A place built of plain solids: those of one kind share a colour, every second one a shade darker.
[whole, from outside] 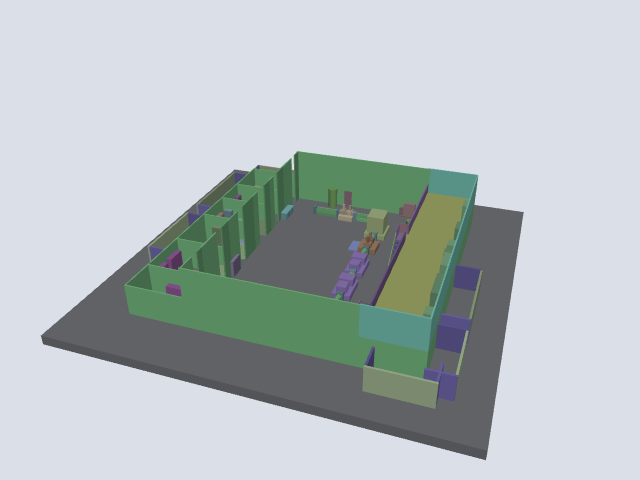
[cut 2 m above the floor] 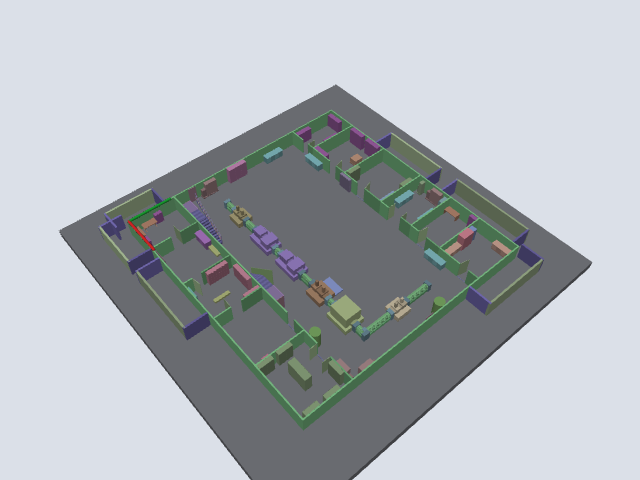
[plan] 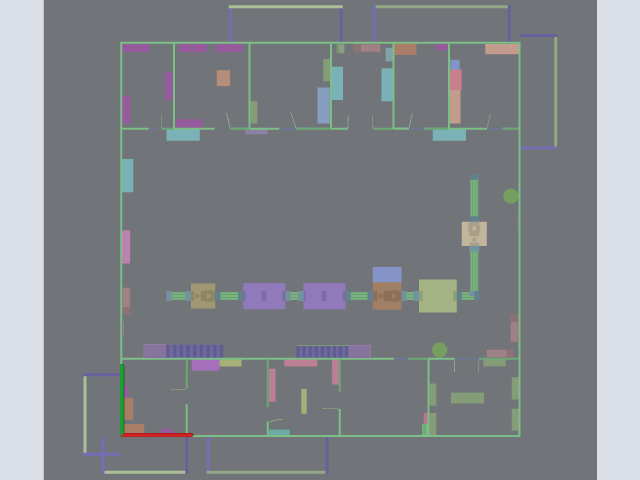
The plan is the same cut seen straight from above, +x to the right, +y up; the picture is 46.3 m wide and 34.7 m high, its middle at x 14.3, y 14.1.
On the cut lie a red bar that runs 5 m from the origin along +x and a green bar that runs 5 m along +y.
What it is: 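A pump hall with its main, pump sets and valves, low rooms beside it, and over them a gallery reached by a steep steel stair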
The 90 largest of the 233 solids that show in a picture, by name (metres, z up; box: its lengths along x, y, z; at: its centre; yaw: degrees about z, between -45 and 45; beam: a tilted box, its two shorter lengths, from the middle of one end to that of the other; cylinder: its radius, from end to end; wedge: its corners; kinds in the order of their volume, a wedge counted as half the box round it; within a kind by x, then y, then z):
{
 "wall_1": {"box": [0.15, 5.82, 3.35], "at": [-0.07, 2.76, 1.62]},
 "wall_2": {"box": [0.15, 16.93, 6.55], "at": [-0.07, 13.84, 3.23]},
 "wall_3": {"box": [0.15, 6.43, 3.35], "at": [-0.07, 25.21, 1.62]},
 "wall_4": {"box": [1.92, 0.15, 6.55], "at": [0.96, 22.15, 3.23]},
 "wall_5": {"box": [4.05, 0.15, 3.35], "at": [1.88, 28.36, 1.62]},
 "wall_6": {"box": [4.96, 0.15, 3.35], "at": [2.33, -0.07, 1.62]},
 "wall_7": {"box": [4.66, 0.15, 3.51], "at": [2.33, 5.52, 1.71]},
 "wall_8": {"box": [0.15, 6.13, 3.35], "at": [3.75, 25.21, 1.62]},
 "wall_9": {"box": [2.94, 0.15, 6.55], "at": [5.22, 22.15, 3.23]},
 "wall_10": {"box": [5.76, 0.15, 3.35], "at": [6.48, 28.36, 1.62]},
 "wall_11": {"box": [6.17, 0.15, 3.35], "at": [7.59, -0.07, 1.62]},
 "wall_12": {"box": [5.87, 0.15, 3.51], "at": [7.59, 5.52, 1.71]},
 "wall_13": {"box": [0.15, 6.13, 3.35], "at": [9.21, 25.21, 1.62]},
 "wall_14": {"box": [2.15, 0.15, 6.55], "at": [10.29, 22.15, 3.23]},
 "wall_15": {"box": [0.15, 3.5, 3.35], "at": [10.53, 3.77, 1.62]},
 "wall_16": {"box": [6.18, 0.15, 3.35], "at": [12.15, 28.36, 1.62]},
 "wall_17": {"box": [5.5, 0.15, 3.35], "at": [13.13, -0.07, 1.62]},
 "wall_18": {"box": [5.2, 0.15, 3.51], "at": [13.13, 5.52, 1.71]},
 "wall_19": {"box": [2.53, 0.15, 6.55], "at": [13.82, 22.15, 3.23]},
 "wall_20": {"box": [0.15, 6.13, 3.35], "at": [15.09, 25.21, 1.62]},
 "wall_21": {"box": [4.82, 0.15, 3.35], "at": [17.35, 28.36, 1.62]},
 "wall_22": {"box": [3.92, 0.15, 3.51], "at": [17.69, 5.52, 1.71]},
 "wall_23": {"box": [6.72, 0.15, 3.35], "at": [18.94, -0.07, 1.62]},
 "wall_24": {"box": [0.15, 6.13, 3.35], "at": [19.61, 25.21, 1.62]},
 "wall_25": {"box": [4.32, 0.15, 3.35], "at": [21.62, 28.36, 1.62]},
 "wall_26": {"box": [0.15, 5.52, 3.35], "at": [22.15, 2.76, 1.62]},
 "wall_27": {"box": [1.79, 0.15, 6.55], "at": [22.73, 22.15, 3.23]},
 "wall_28": {"box": [0.15, 6.13, 3.35], "at": [23.63, 25.21, 1.62]},
 "wall_29": {"box": [2.74, 0.15, 6.55], "at": [25.0, 22.15, 3.23]},
 "wall_30": {"box": [6.8, 0.15, 3.35], "at": [25.4, -0.07, 1.62]},
 "wall_31": {"box": [5.32, 0.15, 3.35], "at": [26.14, 28.36, 1.62]},
 "wall_32": {"box": [2.85, 0.15, 3.51], "at": [27.23, 5.52, 1.71]},
 "wall_33": {"box": [0.15, 5.82, 3.35], "at": [28.73, 2.76, 1.62]},
 "wall_34": {"box": [0.15, 16.93, 6.55], "at": [28.73, 13.84, 3.23]},
 "wall_35": {"box": [0.15, 6.43, 3.35], "at": [28.73, 25.21, 1.62]},
 "yard_wall_1": {"box": [0.22, 5.96, 2.65], "at": [-2.69, 1.48, 1.27]},
 "yard_wall_2": {"box": [6.28, 0.22, 2.65], "at": [1.64, -2.69, 1.27]},
 "yard_wall_3": {"box": [8.81, 0.22, 2.65], "at": [10.52, -2.69, 1.27]},
 "yard_wall_4": {"box": [8.23, 0.22, 2.65], "at": [11.82, 30.97, 1.27]},
 "yard_wall_5": {"box": [9.98, 0.22, 2.65], "at": [23.1, 30.97, 1.27]},
 "yard_wall_6": {"box": [0.22, 8.35, 2.65], "at": [31.34, 24.82, 1.27]},
 "mezz_deck_1": {"box": [28.65, 5.58, 0.15], "at": [14.32, 2.79, 3.38]},
 "mezz_outer_1": {"box": [0.15, 5.82, 3.26], "at": [-0.07, 2.76, 4.93]},
 "mezz_outer_2": {"box": [4.96, 0.15, 3.26], "at": [2.33, -0.07, 4.93]},
 "mezz_outer_3": {"box": [6.17, 0.15, 3.26], "at": [7.59, -0.07, 4.93]},
 "mezz_outer_4": {"box": [5.5, 0.15, 3.26], "at": [13.13, -0.07, 4.93]},
 "mezz_outer_5": {"box": [6.72, 0.15, 3.26], "at": [18.94, -0.07, 4.93]},
 "mezz_outer_6": {"box": [6.8, 0.15, 3.26], "at": [25.4, -0.07, 4.93]},
 "mezz_outer_7": {"box": [0.15, 5.82, 3.26], "at": [28.73, 2.76, 4.93]},
 "yard_cheek_1": {"box": [2.65, 0.22, 2.65], "at": [-1.48, -1.39, 1.27]},
 "yard_cheek_2": {"box": [2.65, 0.22, 2.65], "at": [-1.48, 4.35, 1.27]},
 "yard_cheek_3": {"box": [0.22, 2.65, 2.65], "at": [-1.39, -1.48, 1.27]},
 "yard_cheek_4": {"box": [0.22, 2.65, 2.65], "at": [4.67, -1.48, 1.27]},
 "yard_cheek_5": {"box": [0.22, 2.65, 2.65], "at": [6.22, -1.48, 1.27]},
 "yard_cheek_6": {"box": [0.22, 2.65, 2.65], "at": [7.82, 29.75, 1.27]},
 "yard_cheek_7": {"box": [0.22, 2.65, 2.65], "at": [14.81, -1.48, 1.27]},
 "yard_cheek_8": {"box": [0.22, 2.65, 2.65], "at": [15.83, 29.75, 1.27]},
 "yard_cheek_9": {"box": [0.22, 2.65, 2.65], "at": [18.22, 29.75, 1.27]},
 "yard_cheek_10": {"box": [0.22, 2.65, 2.65], "at": [27.98, 29.75, 1.27]},
 "yard_cheek_11": {"box": [2.65, 0.22, 2.65], "at": [30.12, 20.76, 1.27]},
 "yard_cheek_12": {"box": [2.65, 0.22, 2.65], "at": [30.12, 28.89, 1.27]},
 "panel_1": {"box": [0.48, 1.6, 2.0], "at": [9.52, 23.32, 1.1]},
 "panel_2": {"box": [0.48, 1.6, 2.0], "at": [14.78, 26.38, 1.1]},
 "panel_3": {"box": [0.48, 1.6, 2.0], "at": [22.46, 0.8, 1.1]},
 "panel_4": {"box": [0.48, 1.6, 2.0], "at": [22.46, 2.92, 1.1]},
 "panel_5": {"box": [2.4, 0.78, 2.0], "at": [24.96, 2.67, 1.1]},
 "panel_6": {"box": [1.6, 0.48, 2.0], "at": [26.93, 5.21, 1.1]},
 "panel_7": {"box": [0.48, 1.6, 2.0], "at": [28.41, 1.1, 1.1]},
 "panel_8": {"box": [0.48, 1.6, 2.0], "at": [28.41, 3.38, 1.1]},
 "mezz_kept_1": {"box": [3.2, 0.8, 2.15], "at": [6.5, 0.41, 4.49]},
 "mezz_kept_2": {"box": [2.4, 0.8, 2.15], "at": [10.76, 0.41, 4.49]},
 "mezz_kept_3": {"box": [1.6, 0.6, 2.15], "at": [17.74, 0.31, 4.49]},
 "mezz_kept_4": {"box": [1.6, 0.6, 2.15], "at": [23.04, 0.31, 4.49]},
 "surge_vessel_1": {"box": [2.72, 2.4, 0.52], "at": [22.82, 10.05, 0.36]},
 "surge_vessel_2": {"box": [2.2, 1.93, 2.08], "at": [22.82, 10.05, 1.66]},
 "mezz_landing_1": {"box": [1.6, 0.94, 3.51], "at": [2.39, 6.04, 1.71]},
 "mezz_landing_2": {"box": [1.6, 0.87, 3.51], "at": [17.14, 6.01, 1.71]},
 "pump_set_1": {"box": [3.04, 1.9, 0.52], "at": [10.27, 10.05, 0.36]},
 "pump_set_2": {"box": [3.04, 1.9, 0.52], "at": [14.63, 10.05, 0.36]},
 "air_receiver_1": {"cylinder": 0.55, "from": [22.95, 6.14, 0.0], "to": [22.95, 6.14, 2.4]},
 "air_receiver_2": {"cylinder": 0.55, "from": [28.1, 17.27, 0.0], "to": [28.1, 17.27, 2.4]},
 "mezz_parapet_1": {"box": [13.35, 0.15, 1.15], "at": [9.77, 5.52, 3.98]},
 "mezz_parapet_2": {"box": [10.81, 0.15, 1.15], "at": [23.25, 5.52, 3.98]},
 "lockers_1": {"box": [0.48, 2.4, 1.7], "at": [10.84, 3.6, 0.95]},
 "lockers_2": {"box": [2.4, 0.48, 1.7], "at": [12.9, 5.21, 0.95]},
 "switch_panel_1": {"box": [0.58, 2.4, 2.0], "at": [0.29, 13.6, 1.1]},
 "fume_cupboard_1": {"box": [0.83, 1.5, 2.2], "at": [24.12, 25.68, 1.2]},
 "manifold_valves_1": {"box": [2.08, 2.0, 0.52], "at": [19.15, 10.05, 0.36]},
 "inlet_valves_1": {"box": [1.76, 1.8, 0.52], "at": [5.85, 10.05, 0.36]},
 "outlet_valves_1": {"box": [1.8, 1.76, 0.52], "at": [25.45, 14.54, 0.36]}
}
